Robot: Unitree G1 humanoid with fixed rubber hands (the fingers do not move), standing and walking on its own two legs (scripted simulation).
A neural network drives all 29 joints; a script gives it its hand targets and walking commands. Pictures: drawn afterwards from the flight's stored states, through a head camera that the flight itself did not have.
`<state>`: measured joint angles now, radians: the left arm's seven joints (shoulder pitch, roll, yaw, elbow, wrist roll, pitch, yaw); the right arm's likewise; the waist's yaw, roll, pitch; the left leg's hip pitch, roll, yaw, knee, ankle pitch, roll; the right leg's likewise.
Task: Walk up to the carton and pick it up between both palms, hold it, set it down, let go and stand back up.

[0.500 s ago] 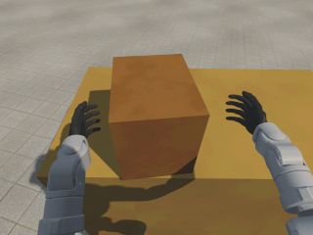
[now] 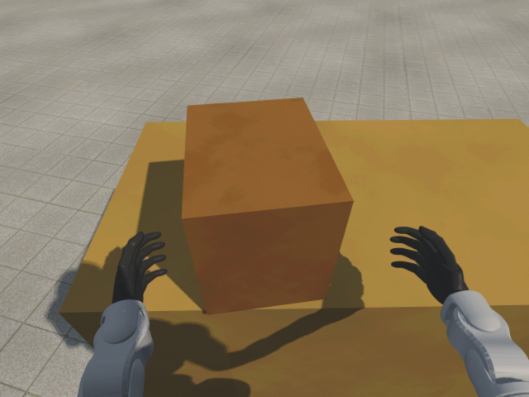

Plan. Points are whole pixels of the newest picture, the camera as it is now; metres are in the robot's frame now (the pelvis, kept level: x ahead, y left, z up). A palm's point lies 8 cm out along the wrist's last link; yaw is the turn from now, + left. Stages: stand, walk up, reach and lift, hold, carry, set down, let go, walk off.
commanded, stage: set down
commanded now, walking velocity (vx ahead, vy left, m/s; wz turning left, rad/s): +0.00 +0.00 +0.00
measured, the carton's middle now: (256, 202) +0.45 +0.04 +0.05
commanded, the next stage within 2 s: let go in 1.72 s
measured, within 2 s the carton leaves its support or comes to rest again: neither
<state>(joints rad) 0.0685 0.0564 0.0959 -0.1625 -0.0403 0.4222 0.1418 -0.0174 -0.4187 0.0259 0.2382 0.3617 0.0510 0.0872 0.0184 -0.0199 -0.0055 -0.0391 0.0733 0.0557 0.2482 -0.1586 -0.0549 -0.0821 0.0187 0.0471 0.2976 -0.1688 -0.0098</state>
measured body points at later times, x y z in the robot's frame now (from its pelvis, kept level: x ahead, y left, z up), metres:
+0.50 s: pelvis +0.00 +0.00 +0.00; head +0.00 +0.01 +0.45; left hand +0.22 +0.20 +0.02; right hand +0.22 -0.24 +0.03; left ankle -0.02 +0.15 -0.75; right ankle +0.00 -0.12 -0.75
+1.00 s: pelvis +0.02 +0.01 +0.00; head +0.01 +0.03 +0.45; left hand +0.20 +0.22 -0.02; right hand +0.21 -0.22 -0.01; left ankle -0.02 +0.15 -0.75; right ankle +0.00 -0.12 -0.75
